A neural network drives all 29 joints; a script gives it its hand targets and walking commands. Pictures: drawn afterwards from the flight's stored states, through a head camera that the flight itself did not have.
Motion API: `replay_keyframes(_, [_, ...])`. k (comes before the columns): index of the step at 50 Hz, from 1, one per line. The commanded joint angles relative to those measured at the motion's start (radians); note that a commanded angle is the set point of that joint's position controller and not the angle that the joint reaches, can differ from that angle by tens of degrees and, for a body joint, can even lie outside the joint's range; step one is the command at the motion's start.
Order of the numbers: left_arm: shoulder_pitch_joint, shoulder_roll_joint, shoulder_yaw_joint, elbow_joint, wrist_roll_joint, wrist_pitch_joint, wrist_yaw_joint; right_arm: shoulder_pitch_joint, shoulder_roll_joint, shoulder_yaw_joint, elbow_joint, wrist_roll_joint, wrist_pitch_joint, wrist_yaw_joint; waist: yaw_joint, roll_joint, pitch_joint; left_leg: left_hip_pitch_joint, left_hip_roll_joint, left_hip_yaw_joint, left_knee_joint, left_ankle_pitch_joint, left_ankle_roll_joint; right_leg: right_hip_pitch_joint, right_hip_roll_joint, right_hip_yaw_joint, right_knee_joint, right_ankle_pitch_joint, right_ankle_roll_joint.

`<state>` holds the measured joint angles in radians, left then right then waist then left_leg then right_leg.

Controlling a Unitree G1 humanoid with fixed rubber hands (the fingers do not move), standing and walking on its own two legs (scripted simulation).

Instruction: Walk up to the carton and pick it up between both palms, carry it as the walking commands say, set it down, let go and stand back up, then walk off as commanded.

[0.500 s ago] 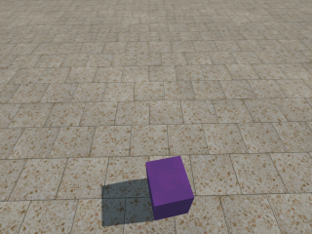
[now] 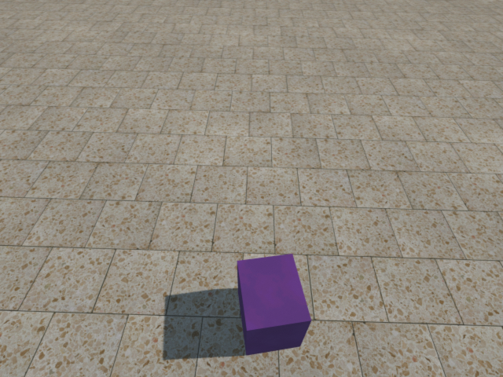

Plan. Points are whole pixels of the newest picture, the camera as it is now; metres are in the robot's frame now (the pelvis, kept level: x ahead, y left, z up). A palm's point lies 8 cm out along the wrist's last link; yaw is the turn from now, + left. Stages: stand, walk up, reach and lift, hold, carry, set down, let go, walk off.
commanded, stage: walk up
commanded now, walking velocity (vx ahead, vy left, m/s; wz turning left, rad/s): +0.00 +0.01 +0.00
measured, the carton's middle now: (269, 304) +0.52 -0.05 -0.65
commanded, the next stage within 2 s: stand in 1.00 s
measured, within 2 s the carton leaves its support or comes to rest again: neither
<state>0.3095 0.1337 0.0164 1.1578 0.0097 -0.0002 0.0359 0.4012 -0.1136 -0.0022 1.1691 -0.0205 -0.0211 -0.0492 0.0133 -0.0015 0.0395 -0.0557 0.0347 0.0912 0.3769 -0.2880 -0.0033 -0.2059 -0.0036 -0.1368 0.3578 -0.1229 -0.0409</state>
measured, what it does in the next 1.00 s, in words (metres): steps on the spot: right foot, then left foot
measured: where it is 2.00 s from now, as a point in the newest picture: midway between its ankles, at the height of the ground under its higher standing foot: outside the picture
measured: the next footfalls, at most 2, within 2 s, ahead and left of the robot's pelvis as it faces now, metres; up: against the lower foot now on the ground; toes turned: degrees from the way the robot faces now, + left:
right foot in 0.44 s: +0.17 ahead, -0.25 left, +0.00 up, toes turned -3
left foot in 0.78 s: +0.09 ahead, +0.00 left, +0.00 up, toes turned -1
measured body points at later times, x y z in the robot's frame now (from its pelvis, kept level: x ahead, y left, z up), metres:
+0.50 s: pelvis +0.06 -0.10 -0.02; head +0.10 -0.11 +0.43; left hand +0.13 +0.15 -0.16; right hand -0.01 -0.36 -0.16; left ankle -0.05 +0.08 -0.72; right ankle +0.13 -0.24 -0.75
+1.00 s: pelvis +0.06 -0.08 +0.00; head +0.08 -0.05 +0.45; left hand +0.05 +0.17 -0.17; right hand +0.11 -0.31 -0.14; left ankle +0.05 -0.02 -0.74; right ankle +0.08 -0.22 -0.71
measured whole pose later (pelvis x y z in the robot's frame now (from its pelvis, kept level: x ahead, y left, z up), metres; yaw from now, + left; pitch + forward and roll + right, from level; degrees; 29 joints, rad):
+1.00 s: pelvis +0.06 -0.08 +0.00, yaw +6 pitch -1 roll -1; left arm 0.25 0.23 0.03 1.05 0.03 0.05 0.03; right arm 0.27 -0.16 -0.02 1.03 -0.02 -0.02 -0.02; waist 0.00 -0.05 0.05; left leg -0.14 -0.03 0.12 0.37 -0.22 0.09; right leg -0.34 -0.05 -0.03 0.77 -0.38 0.02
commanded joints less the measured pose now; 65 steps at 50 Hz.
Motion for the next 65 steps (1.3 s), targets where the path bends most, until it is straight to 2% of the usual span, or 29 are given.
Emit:
replay_keyframes(1, [0.052,0.075,0.011,-0.022,0.000,-0.005,0.001,0.118,-0.064,-0.008,0.004,0.000,-0.002,-0.001,-0.007,0.007,0.084,-0.138,0.093,-0.095,-0.099,0.019,0.026,0.036,-0.126,0.160,-0.078,-0.037,0.028])
replay_keyframes(4, [0.057,0.074,0.011,-0.028,0.000,-0.005,0.000,0.116,-0.068,-0.007,-0.003,-0.001,-0.003,0.000,-0.004,0.008,0.088,-0.148,0.096,-0.100,-0.103,0.017,0.028,0.038,-0.122,0.153,-0.067,-0.033,0.029])
replay_keyframes(5, [0.057,0.094,0.030,-0.050,0.013,-0.006,-0.006,0.079,-0.090,-0.032,-0.015,-0.017,0.004,-0.004,-0.009,0.072,0.075,-0.169,0.142,-0.130,-0.100,-0.015,0.017,0.019,-0.126,0.099,-0.003,-0.117,0.038])
replay_keyframes(6, [-0.053,0.174,0.075,-0.107,0.027,0.026,-0.029,0.229,-0.212,-0.066,0.002,-0.042,0.021,-0.022,-0.088,-0.001,0.102,-0.052,0.362,-0.492,-0.205,-0.162,0.115,-0.274,-0.018,-0.038,0.298,-0.261,0.097])
replay_keyframes(7, [-0.085,0.135,0.078,-0.123,0.049,0.046,-0.037,0.235,-0.287,-0.093,0.003,-0.042,0.027,-0.048,-0.088,0.041,0.173,-0.058,0.512,-0.626,-0.237,-0.082,0.166,-0.467,-0.057,0.077,0.506,-0.308,0.098])
replay_keyframes(8, [-0.054,0.111,0.073,-0.125,0.051,0.057,-0.040,0.197,-0.274,-0.092,-0.011,-0.033,0.030,-0.061,-0.059,0.012,0.170,-0.083,0.503,-0.560,-0.212,-0.074,0.166,-0.490,-0.077,0.142,0.616,-0.287,0.103])
replay_keyframes(11, [-0.040,0.093,0.061,-0.155,0.038,0.049,-0.059,0.148,-0.165,-0.070,-0.039,-0.009,0.010,-0.047,-0.043,0.155,0.134,-0.098,0.320,-0.336,-0.186,-0.104,0.085,-0.454,-0.096,0.147,0.658,-0.161,0.114])
replay_keyframes(15, [-0.160,0.086,0.031,-0.220,0.015,0.028,-0.084,0.168,-0.173,-0.069,-0.054,-0.022,-0.021,-0.007,-0.083,0.255,0.147,-0.145,0.259,-0.257,-0.234,-0.166,0.091,-0.363,-0.083,0.064,0.411,-0.134,0.121])
replay_keyframes(17, [-0.172,0.085,0.030,-0.222,-0.001,0.019,-0.077,0.135,-0.198,-0.066,-0.066,-0.034,-0.023,-0.002,-0.084,0.248,0.156,-0.185,0.232,-0.175,-0.186,0.043,0.084,-0.237,-0.061,0.029,0.258,-0.145,0.116])
replay_keyframes(19, [-0.102,0.120,0.051,-0.201,-0.009,0.019,-0.058,0.113,-0.246,-0.070,-0.065,-0.035,-0.016,-0.008,-0.061,0.279,0.090,-0.141,0.233,-0.141,-0.050,0.484,0.065,-0.124,-0.033,0.011,0.152,-0.149,0.111])
replay_keyframes(21, [0.032,0.162,0.065,-0.152,0.000,-0.001,-0.033,0.115,-0.193,-0.048,-0.067,-0.031,-0.017,0.004,-0.014,0.191,-0.038,-0.157,0.143,-0.085,0.114,0.389,0.000,0.108,-0.063,-0.016,-0.024,0.039,0.090])
replay_keyframes(22, [0.094,0.240,0.085,-0.143,0.017,-0.020,-0.022,0.116,-0.133,-0.028,-0.091,-0.027,-0.022,0.007,0.018,0.059,-0.097,-0.279,0.079,-0.067,0.260,0.150,-0.038,0.235,-0.211,0.097,-0.003,0.312,0.073])
replay_keyframes(23, [0.100,0.338,0.094,-0.166,0.017,-0.029,-0.018,0.160,-0.076,-0.017,-0.116,-0.012,-0.022,0.003,0.036,-0.208,-0.172,-0.428,0.004,-0.011,0.434,-0.283,-0.065,0.311,-0.457,0.350,0.000,0.576,-0.004])
replay_keyframes(24, [0.153,0.317,0.080,-0.140,0.010,-0.037,-0.021,0.145,-0.136,-0.041,-0.113,-0.013,0.004,0.000,0.014,-0.169,-0.215,-0.393,0.033,-0.094,0.619,-0.417,-0.051,0.288,-0.503,0.398,0.034,0.807,-0.054])
replay_keyframes(26, [0.044,0.248,0.070,-0.158,0.009,-0.028,-0.006,0.073,-0.127,-0.040,-0.120,-0.007,0.025,0.011,0.009,-0.249,-0.186,-0.428,0.056,-0.126,0.767,-0.337,-0.027,0.176,-0.451,0.323,-0.013,0.501,-0.116])
replay_keyframes(28, [-0.096,0.184,0.052,-0.187,0.021,-0.017,-0.006,0.044,-0.137,-0.054,-0.109,-0.003,0.038,0.032,-0.041,-0.229,-0.098,-0.343,0.049,-0.101,0.712,-0.212,-0.011,-0.009,-0.325,0.176,-0.056,0.253,-0.074])
replay_keyframes(30, [-0.111,0.178,0.050,-0.189,0.032,-0.014,-0.005,0.023,-0.122,-0.045,-0.116,-0.001,0.052,0.043,-0.049,-0.224,-0.067,-0.300,0.030,-0.063,0.612,-0.200,-0.007,-0.069,-0.302,0.137,-0.083,0.149,-0.075])
replay_keyframes(36, [-0.101,0.216,0.052,-0.160,0.032,-0.001,-0.008,-0.029,-0.126,-0.030,-0.151,0.003,0.046,0.034,-0.044,-0.171,-0.029,-0.152,-0.003,-0.013,0.225,-0.071,0.005,-0.122,-0.328,0.231,-0.100,-0.090,-0.077])
replay_keyframes(39, [-0.070,0.288,0.076,-0.164,0.031,0.024,0.014,-0.036,-0.177,-0.050,-0.188,-0.004,0.054,0.058,-0.038,-0.137,-0.020,-0.139,-0.002,-0.043,0.135,-0.068,0.007,-0.132,-0.403,0.312,-0.062,-0.174,-0.068])
replay_keyframes(40, [-0.092,0.238,0.057,-0.173,0.030,0.026,0.009,-0.018,-0.174,-0.045,-0.184,-0.001,0.045,0.059,-0.059,-0.100,-0.009,-0.062,0.023,-0.072,0.046,-0.016,0.026,-0.210,-0.328,0.237,-0.010,-0.202,-0.018])
replay_keyframes(41, [-0.111,0.151,0.026,-0.190,0.026,0.028,0.000,0.002,-0.229,-0.052,-0.174,-0.005,0.030,0.052,-0.071,0.120,0.041,-0.079,0.177,-0.296,-0.150,-0.075,0.044,-0.303,-0.147,0.045,0.187,-0.287,0.067])
replay_keyframes(42, [-0.151,0.118,0.021,-0.207,0.019,0.036,-0.002,-0.012,-0.248,-0.056,-0.174,-0.003,0.021,0.046,-0.072,0.222,0.089,-0.154,0.266,-0.405,-0.257,-0.022,0.068,-0.294,-0.073,0.019,0.362,-0.373,0.083])
replay_keyframes(44, [-0.044,0.117,0.020,-0.150,0.018,0.052,-0.011,-0.100,-0.195,-0.032,-0.173,-0.006,0.002,0.036,-0.004,0.074,0.090,-0.177,0.259,-0.295,-0.210,0.190,0.073,-0.207,-0.082,0.146,0.411,-0.305,0.077])
replay_keyframes(47, [0.033,0.120,0.022,-0.113,0.020,0.048,-0.013,-0.150,-0.150,-0.028,-0.177,0.005,-0.015,0.025,0.015,0.107,0.009,-0.068,0.184,-0.162,-0.130,0.511,0.097,-0.164,-0.065,0.135,0.439,-0.259,0.063])
replay_keyframes(49, [0.021,0.117,0.021,-0.120,0.016,0.050,-0.007,-0.111,-0.144,-0.032,-0.167,0.007,-0.017,0.017,-0.003,0.113,-0.020,-0.027,0.187,-0.148,-0.102,0.574,0.112,-0.155,-0.056,0.122,0.441,-0.264,0.056])
replay_keyframes(56, [-0.013,0.085,0.002,-0.103,0.014,0.028,0.003,-0.013,-0.153,-0.053,-0.072,0.021,-0.008,0.012,-0.053,0.133,0.020,0.016,0.247,-0.242,-0.125,0.338,0.154,-0.127,-0.045,0.083,0.318,-0.411,0.074])
replay_keyframes(60, [0.057,0.051,0.000,-0.059,0.002,0.006,0.010,-0.036,-0.143,-0.051,-0.036,0.023,0.003,0.015,-0.013,0.110,0.034,-0.021,0.207,-0.212,-0.100,0.357,0.117,0.023,-0.023,0.041,0.062,-0.242,0.069])
replay_keyframes(62, [0.111,0.069,0.010,-0.040,0.008,-0.008,0.015,-0.057,-0.115,-0.044,-0.039,0.022,0.001,0.023,0.010,0.062,0.013,-0.103,0.159,-0.182,-0.061,0.304,0.072,0.165,-0.087,0.063,-0.032,-0.082,0.058])
replay_keyframes(65, [0.069,0.108,0.011,-0.024,0.017,-0.017,0.013,-0.048,-0.070,-0.027,-0.031,0.023,0.007,0.024,-0.034,-0.111,0.081,-0.128,0.052,-0.068,-0.008,0.088,0.022,0.100,-0.221,0.228,-0.069,0.106,0.000])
